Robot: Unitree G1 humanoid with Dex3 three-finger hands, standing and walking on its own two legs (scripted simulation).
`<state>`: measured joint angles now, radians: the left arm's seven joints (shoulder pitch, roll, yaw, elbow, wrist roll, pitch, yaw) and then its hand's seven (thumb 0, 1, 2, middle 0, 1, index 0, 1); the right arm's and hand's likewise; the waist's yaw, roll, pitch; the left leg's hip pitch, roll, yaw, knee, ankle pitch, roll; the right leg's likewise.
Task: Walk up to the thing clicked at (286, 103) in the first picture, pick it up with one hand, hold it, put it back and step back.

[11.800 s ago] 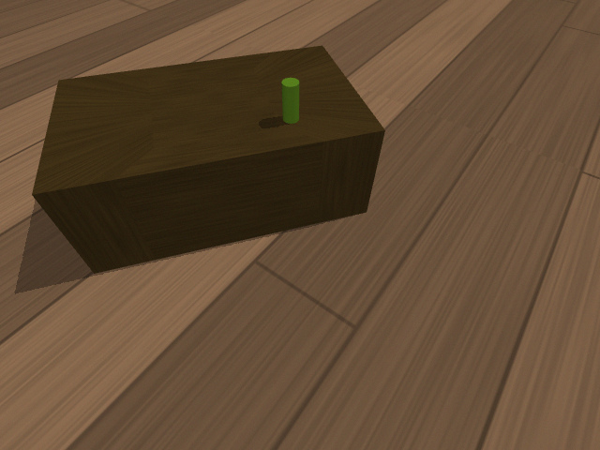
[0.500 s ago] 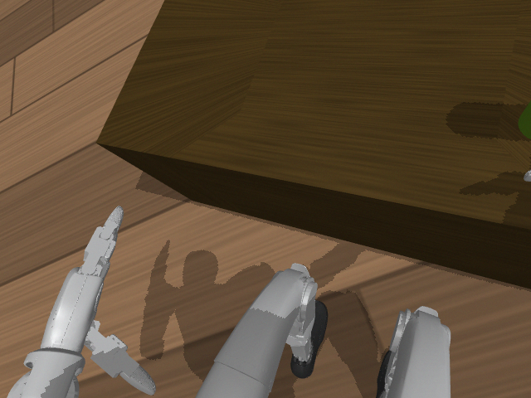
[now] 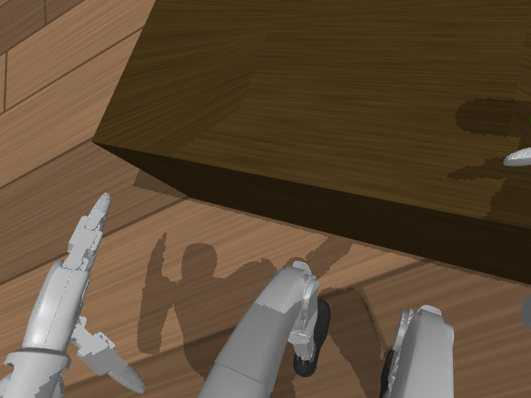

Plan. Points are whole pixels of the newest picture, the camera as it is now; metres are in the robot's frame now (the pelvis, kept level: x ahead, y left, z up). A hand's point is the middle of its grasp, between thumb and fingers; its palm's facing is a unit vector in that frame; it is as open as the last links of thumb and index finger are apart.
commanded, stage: close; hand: right
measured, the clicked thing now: out of the picture +0.57 -0.24 -0.04
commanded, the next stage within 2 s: settle in 0.68 s
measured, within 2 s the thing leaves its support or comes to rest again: leaves its support in 0.98 s
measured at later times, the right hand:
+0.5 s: hand out of the picture +0.55 -0.21 -0.04, palm faces +0.22 +0.98 +0.00, open 10.5 cm
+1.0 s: hand out of the picture +0.55 -0.22 -0.03, palm faces +0.22 +0.97 -0.01, open 9.2 cm
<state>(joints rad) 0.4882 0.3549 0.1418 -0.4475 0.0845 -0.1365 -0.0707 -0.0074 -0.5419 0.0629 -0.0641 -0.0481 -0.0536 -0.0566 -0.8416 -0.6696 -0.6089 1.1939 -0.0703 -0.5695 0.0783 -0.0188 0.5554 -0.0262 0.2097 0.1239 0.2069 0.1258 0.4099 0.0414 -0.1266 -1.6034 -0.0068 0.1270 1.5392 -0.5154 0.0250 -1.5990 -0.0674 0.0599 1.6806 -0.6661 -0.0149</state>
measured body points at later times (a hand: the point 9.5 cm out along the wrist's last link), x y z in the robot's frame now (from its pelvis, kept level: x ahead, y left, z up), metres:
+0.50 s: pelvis +0.00 +0.00 +0.00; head +0.21 -0.08 +0.39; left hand +0.18 +0.26 +0.12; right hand +0.53 -0.27 -0.04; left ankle +0.09 +0.11 -0.53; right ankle +0.04 -0.11 -0.53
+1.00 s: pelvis +0.00 +0.00 +0.00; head +0.21 -0.08 +0.39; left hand +0.18 +0.26 +0.12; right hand +0.53 -0.27 -0.03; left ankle +0.09 +0.11 -0.53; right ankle +0.04 -0.11 -0.53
